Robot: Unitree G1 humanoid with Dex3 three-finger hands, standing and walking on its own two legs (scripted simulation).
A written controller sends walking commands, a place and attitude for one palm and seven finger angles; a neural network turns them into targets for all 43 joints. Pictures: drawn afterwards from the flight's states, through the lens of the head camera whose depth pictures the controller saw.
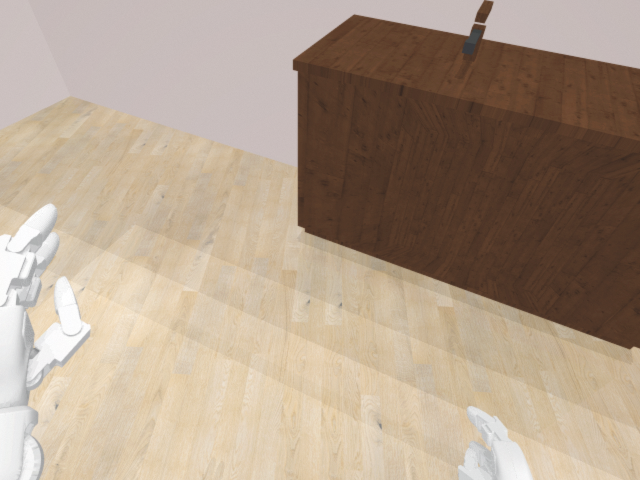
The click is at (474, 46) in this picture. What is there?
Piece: tap's lever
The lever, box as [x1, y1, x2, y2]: [462, 39, 476, 54]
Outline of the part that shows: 466,39 462,52 471,54 476,41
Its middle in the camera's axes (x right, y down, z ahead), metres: +0.40 -0.52 +1.04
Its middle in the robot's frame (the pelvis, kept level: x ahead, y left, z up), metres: +1.16 -0.33 +0.10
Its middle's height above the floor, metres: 0.88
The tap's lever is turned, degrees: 0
